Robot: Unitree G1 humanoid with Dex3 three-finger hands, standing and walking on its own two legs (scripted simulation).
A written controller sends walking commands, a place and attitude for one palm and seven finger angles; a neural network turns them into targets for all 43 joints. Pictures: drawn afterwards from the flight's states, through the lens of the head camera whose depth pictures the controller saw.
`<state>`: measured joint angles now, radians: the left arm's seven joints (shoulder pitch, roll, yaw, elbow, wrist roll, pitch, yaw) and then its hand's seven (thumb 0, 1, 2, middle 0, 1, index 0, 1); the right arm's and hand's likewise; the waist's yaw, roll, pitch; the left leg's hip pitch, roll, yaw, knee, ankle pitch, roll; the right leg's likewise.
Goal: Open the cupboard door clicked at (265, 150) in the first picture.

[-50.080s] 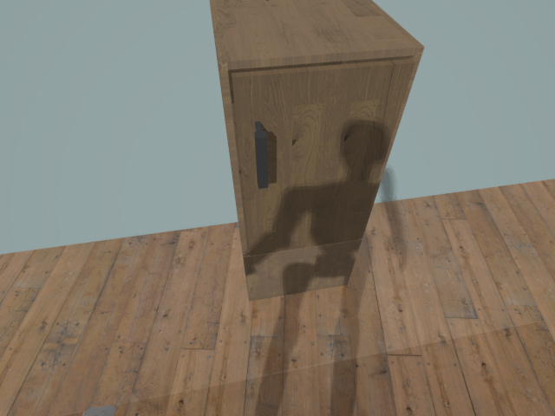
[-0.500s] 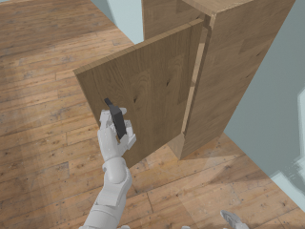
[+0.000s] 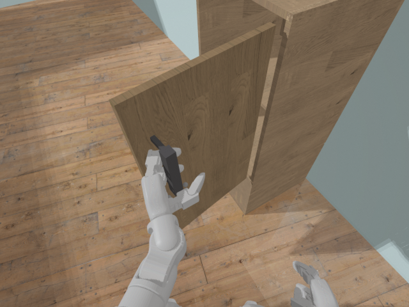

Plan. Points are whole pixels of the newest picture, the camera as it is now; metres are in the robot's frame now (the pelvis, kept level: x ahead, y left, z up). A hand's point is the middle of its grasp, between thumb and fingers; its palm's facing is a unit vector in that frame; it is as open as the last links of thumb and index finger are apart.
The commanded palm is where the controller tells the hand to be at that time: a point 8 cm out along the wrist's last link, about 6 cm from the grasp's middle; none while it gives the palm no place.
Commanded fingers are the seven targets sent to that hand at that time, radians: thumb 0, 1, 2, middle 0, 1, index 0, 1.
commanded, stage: open thumb and fingers to let go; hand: left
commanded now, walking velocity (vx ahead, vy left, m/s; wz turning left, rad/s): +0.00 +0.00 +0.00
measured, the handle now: (166, 166) +0.38 +0.10 +0.06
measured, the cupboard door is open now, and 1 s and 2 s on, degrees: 100 100 100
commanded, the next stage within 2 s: slide the hand sideways off the handle in 0.48 s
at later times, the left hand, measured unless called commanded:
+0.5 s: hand (188, 187) +0.33 +0.05 +0.06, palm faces +0.28 -0.96 -0.02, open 15.2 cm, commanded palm +0.29 +0.09 +0.05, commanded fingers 0.00 -0.50 0.30 -0.15 -0.30 -0.15 -0.30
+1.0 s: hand (176, 207) +0.29 +0.07 +0.06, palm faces -0.14 -0.99 +0.02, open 16.5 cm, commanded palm +0.26 +0.12 +0.05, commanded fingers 0.00 -0.50 0.30 -0.15 -0.30 -0.15 -0.30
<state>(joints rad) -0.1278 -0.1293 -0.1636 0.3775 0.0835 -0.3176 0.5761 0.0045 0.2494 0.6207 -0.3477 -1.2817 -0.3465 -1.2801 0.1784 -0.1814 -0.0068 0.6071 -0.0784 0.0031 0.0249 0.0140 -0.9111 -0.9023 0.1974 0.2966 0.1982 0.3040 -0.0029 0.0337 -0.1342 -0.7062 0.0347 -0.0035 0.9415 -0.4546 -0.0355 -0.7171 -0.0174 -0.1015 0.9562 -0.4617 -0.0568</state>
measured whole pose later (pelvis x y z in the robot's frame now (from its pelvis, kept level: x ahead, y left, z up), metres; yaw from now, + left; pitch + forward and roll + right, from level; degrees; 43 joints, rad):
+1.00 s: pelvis +0.00 +0.03 +0.00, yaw -1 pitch +12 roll +0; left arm 0.03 0.00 -0.20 0.18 -0.02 -0.33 0.09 -0.02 -0.51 0.30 -0.08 -0.31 -0.12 -0.30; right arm 0.28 -0.22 0.00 0.50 -0.01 -0.04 0.03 0.02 -0.91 -0.90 0.20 0.30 0.20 0.30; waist -0.01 0.03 -0.12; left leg -0.71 0.02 0.03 0.99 -0.48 0.01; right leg -0.73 -0.04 -0.06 0.98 -0.46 -0.01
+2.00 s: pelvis +0.00 +0.02 -0.02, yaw -1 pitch +12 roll -1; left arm 0.47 0.16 -0.05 -0.24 -0.15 -0.31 -0.12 -0.02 -0.50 0.30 -0.15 -0.30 -0.15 -0.30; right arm 0.28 -0.23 0.01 0.43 0.02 -0.10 -0.03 0.02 -0.91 -0.90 0.20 0.30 0.20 0.30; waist 0.00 0.05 -0.13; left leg -0.77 0.03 0.00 1.10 -0.53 0.00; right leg -0.76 -0.02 -0.09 1.07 -0.51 -0.03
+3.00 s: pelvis +0.03 +0.05 +0.06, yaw -2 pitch -3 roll -1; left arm 0.49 0.32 0.27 -0.41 -0.04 -0.05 0.11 0.00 0.45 0.71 -0.19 -0.30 -0.19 -0.30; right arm 0.21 -0.22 0.05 0.61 0.00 -0.12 -0.07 0.02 -0.91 -0.90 0.20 0.30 0.20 0.30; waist 0.07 0.06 0.01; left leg -0.10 0.00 0.05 0.45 -0.30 0.03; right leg -0.10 -0.02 -0.05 0.41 -0.25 0.02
